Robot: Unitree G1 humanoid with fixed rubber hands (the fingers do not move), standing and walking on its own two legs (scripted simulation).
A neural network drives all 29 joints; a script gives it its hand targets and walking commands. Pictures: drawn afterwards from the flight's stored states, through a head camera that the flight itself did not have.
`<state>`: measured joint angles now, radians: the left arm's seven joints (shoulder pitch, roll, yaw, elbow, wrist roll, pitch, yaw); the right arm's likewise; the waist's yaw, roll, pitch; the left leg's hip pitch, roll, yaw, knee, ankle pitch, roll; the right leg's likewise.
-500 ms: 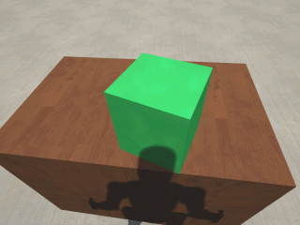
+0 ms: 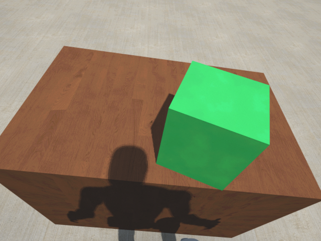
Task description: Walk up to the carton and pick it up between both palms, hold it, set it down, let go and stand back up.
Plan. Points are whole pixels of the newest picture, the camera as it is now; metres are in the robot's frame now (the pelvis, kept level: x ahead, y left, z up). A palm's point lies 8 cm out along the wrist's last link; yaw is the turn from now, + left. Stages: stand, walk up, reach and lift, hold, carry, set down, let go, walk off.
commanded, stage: walk up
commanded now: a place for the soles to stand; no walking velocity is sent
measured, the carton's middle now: (207, 127) +0.42 -0.11 +0.05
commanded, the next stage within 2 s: none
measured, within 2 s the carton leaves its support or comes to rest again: neither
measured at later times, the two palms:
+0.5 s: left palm out of the picture +0.07 +0.26 -0.11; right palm out of the picture +0.03 -0.37 -0.11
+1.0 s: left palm out of the picture +0.09 +0.23 -0.10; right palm out of the picture +0.04 -0.37 -0.16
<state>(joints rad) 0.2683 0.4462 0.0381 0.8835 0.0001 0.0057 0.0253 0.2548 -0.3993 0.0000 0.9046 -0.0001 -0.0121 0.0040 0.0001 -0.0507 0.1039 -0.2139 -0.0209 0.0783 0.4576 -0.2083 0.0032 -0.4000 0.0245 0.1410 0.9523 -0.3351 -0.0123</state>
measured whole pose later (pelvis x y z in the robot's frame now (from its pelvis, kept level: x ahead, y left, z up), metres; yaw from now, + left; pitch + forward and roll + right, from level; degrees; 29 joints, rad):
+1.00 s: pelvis +0.02 -0.07 -0.02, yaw -5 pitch -3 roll +2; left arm 0.28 0.35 0.03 0.90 0.00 -0.04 0.02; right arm 0.24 -0.39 0.00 0.93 0.00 0.02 0.00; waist 0.00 0.06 0.10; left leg -0.29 0.01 -0.06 0.76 -0.39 0.04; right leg -0.27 0.04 0.08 0.64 -0.32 -0.04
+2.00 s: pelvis +0.03 -0.06 -0.01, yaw -6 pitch -2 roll +1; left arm 0.23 0.38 0.00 0.92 0.00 0.00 -0.01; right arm 0.14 -0.38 0.00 0.99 0.00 -0.02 0.00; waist 0.00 -0.01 0.05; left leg -0.21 0.00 -0.03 0.50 -0.27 -0.01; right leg -0.25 0.03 0.11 0.58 -0.30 0.00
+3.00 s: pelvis +0.03 -0.05 -0.01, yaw -5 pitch -5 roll +0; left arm 0.16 0.32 0.08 0.39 0.00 0.42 -0.02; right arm 0.12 -0.32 -0.06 0.82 -0.03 -0.18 0.02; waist 0.00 -0.08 0.09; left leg -0.15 0.02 -0.03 0.56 -0.31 -0.03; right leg -0.16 0.02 0.08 0.58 -0.33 0.00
